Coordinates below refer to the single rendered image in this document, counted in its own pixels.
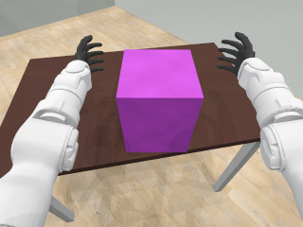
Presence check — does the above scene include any right robot hand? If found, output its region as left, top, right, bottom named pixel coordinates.
left=216, top=31, right=256, bottom=77

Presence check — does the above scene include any left robot hand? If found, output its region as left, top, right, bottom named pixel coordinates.
left=74, top=35, right=104, bottom=73

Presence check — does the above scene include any robot left forearm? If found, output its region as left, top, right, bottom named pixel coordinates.
left=10, top=60, right=92, bottom=164

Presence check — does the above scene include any robot right upper arm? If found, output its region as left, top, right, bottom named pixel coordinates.
left=259, top=119, right=303, bottom=221

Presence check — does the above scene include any robot right forearm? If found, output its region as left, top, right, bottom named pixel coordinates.
left=237, top=58, right=303, bottom=130

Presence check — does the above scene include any robot left upper arm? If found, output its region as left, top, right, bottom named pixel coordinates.
left=0, top=118, right=79, bottom=227

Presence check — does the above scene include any table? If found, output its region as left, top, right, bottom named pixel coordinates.
left=0, top=43, right=261, bottom=222

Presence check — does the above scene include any carton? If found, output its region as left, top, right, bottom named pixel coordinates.
left=116, top=49, right=204, bottom=152

